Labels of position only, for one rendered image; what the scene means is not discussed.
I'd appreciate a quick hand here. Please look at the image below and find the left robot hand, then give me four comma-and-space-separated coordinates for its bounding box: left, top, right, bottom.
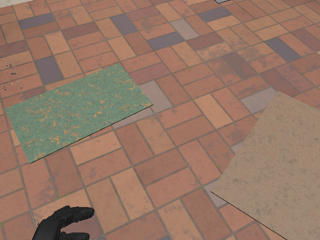
32, 205, 95, 240

